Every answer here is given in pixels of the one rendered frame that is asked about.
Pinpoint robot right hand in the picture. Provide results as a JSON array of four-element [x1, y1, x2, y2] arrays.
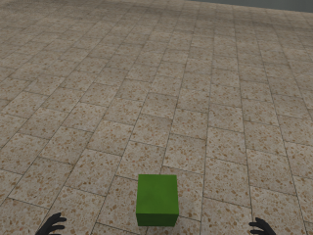
[[248, 217, 276, 235]]

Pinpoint carton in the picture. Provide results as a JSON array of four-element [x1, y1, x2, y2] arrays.
[[135, 174, 179, 227]]

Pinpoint robot left hand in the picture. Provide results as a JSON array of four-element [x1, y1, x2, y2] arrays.
[[35, 212, 67, 235]]

